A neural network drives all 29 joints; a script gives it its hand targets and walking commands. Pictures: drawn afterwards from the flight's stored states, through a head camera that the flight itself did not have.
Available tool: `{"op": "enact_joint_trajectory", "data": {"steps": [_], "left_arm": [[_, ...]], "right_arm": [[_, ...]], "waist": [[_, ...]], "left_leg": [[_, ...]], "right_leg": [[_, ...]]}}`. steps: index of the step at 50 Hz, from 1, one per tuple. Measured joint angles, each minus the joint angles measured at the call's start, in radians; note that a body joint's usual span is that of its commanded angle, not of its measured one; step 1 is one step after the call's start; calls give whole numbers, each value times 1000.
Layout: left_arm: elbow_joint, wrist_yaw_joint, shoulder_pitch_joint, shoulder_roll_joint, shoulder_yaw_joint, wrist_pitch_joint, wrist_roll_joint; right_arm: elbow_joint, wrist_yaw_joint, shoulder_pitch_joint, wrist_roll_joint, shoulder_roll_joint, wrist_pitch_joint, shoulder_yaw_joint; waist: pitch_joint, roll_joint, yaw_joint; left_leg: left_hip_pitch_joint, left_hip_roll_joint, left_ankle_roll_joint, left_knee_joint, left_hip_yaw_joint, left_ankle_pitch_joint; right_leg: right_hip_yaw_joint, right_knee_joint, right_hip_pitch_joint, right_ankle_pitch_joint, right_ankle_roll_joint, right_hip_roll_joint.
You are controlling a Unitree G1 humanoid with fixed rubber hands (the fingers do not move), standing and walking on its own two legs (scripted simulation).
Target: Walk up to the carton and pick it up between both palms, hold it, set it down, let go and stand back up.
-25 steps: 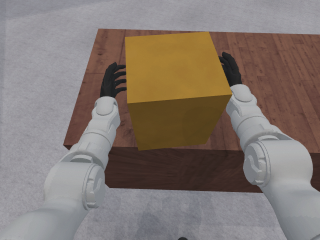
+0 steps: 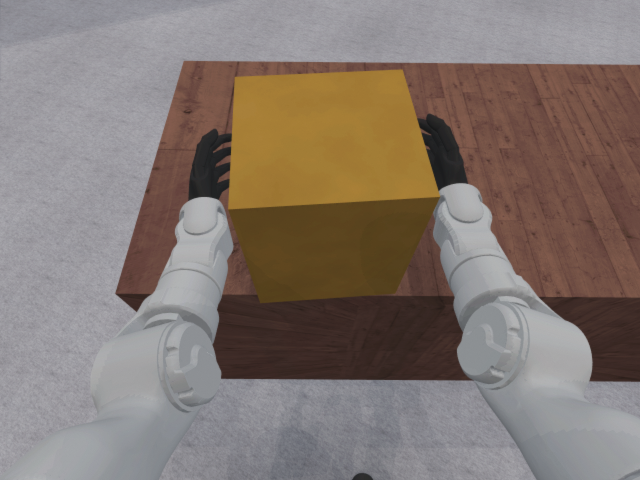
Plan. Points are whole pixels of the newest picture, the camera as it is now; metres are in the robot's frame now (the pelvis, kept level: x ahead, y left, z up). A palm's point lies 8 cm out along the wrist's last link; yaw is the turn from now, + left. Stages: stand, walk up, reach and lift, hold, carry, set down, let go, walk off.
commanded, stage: reach and lift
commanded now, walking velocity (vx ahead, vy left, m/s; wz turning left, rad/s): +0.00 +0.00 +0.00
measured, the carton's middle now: (324, 197) +0.47 +0.02 +0.02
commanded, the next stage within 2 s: none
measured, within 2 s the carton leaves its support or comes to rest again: leaves its support in 1.80 s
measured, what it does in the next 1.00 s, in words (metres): stands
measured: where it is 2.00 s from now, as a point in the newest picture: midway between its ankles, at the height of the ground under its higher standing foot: outside the picture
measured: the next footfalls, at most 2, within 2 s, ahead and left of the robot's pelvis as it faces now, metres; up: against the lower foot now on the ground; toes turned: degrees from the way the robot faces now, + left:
none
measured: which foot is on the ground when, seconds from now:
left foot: down 0.00-1.00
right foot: down 0.00-1.00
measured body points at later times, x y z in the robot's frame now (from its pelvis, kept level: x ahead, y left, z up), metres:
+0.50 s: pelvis +0.00 +0.00 +0.00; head +0.10 -0.01 +0.44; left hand +0.46 +0.17 +0.06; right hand +0.49 -0.13 +0.08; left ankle -0.05 +0.15 -0.74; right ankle +0.00 -0.11 -0.74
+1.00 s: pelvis +0.00 +0.00 +0.00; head +0.10 +0.00 +0.44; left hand +0.46 +0.17 +0.06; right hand +0.48 -0.13 +0.07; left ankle -0.05 +0.15 -0.74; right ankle +0.00 -0.11 -0.74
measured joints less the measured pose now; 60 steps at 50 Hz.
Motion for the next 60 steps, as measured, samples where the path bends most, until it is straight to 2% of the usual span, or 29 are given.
{"op": "enact_joint_trajectory", "data": {"steps": [39, 49, 60], "left_arm": [[-2, -7, 0, 0, 32, -1, 15], [-2, -7, 5, 0, 32, -15, 15], [-2, -7, 15, -2, 28, -35, 15]], "right_arm": [[-35, -5, 12, -30, 28, 0, -30], [-35, -31, 22, -28, 41, -30, -30], [-35, -50, 46, 8, 56, -73, -28]], "waist": [[4, 0, -9], [4, 0, -13], [4, 0, -18]], "left_leg": [[12, -7, 0, -27, 7, 15], [12, -7, 0, -27, 8, 16], [12, -9, 0, -27, 9, 23]], "right_leg": [[0, 0, 0, 1, 0, -8], [0, 0, 0, 3, 1, -9], [0, 0, 0, 13, 3, -11]]}}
